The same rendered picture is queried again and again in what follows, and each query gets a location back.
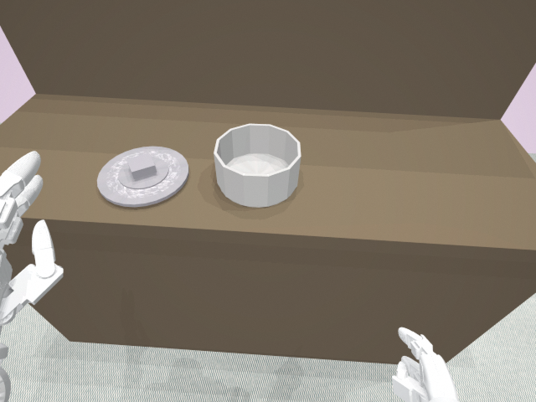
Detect robot left hand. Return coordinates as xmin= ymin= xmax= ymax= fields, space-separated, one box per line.
xmin=0 ymin=151 xmax=63 ymax=335

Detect knob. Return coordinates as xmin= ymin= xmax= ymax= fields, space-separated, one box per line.
xmin=127 ymin=153 xmax=157 ymax=179

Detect robot right hand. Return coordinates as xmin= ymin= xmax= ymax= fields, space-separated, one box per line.
xmin=392 ymin=327 xmax=459 ymax=402

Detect table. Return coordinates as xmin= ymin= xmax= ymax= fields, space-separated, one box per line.
xmin=0 ymin=0 xmax=536 ymax=364

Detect pot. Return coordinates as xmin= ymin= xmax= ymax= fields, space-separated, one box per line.
xmin=214 ymin=124 xmax=301 ymax=208

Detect lid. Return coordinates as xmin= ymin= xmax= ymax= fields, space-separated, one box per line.
xmin=97 ymin=147 xmax=189 ymax=207

